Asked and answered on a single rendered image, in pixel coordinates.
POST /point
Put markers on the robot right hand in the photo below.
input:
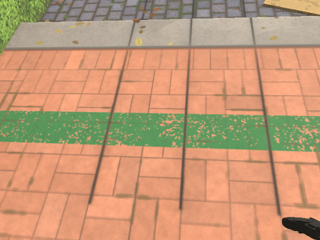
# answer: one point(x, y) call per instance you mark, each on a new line
point(307, 226)

